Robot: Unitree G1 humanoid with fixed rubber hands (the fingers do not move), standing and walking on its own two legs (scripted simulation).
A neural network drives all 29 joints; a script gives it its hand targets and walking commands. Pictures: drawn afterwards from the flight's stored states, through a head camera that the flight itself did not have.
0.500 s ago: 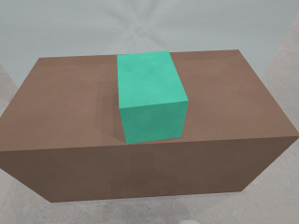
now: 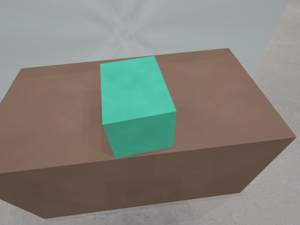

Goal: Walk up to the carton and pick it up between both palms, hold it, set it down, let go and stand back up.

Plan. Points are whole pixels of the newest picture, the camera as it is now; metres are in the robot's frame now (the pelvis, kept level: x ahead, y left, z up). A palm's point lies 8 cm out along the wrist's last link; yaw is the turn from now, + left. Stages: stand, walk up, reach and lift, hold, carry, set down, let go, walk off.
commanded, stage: walk up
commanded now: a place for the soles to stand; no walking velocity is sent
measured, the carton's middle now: (135, 104) +0.52 +0.07 -0.02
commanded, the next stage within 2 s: none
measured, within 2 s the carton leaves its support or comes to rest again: neither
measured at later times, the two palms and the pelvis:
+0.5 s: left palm out of the picture +0.02 +0.23 -0.13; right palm out of the picture +0.00 -0.24 -0.14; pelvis -0.01 -0.01 +0.01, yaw +1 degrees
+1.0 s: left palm out of the picture +0.01 +0.19 -0.12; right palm out of the picture -0.01 -0.29 -0.13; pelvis -0.02 -0.05 +0.01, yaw +4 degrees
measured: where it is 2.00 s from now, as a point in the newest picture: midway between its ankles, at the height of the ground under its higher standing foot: outside the picture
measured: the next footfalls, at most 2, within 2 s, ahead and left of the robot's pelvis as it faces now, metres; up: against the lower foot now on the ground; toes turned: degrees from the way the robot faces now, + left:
left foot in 1.14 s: +0.04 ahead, +0.06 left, +0.00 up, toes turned +11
right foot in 1.40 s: +0.03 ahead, -0.19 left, +0.00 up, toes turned +9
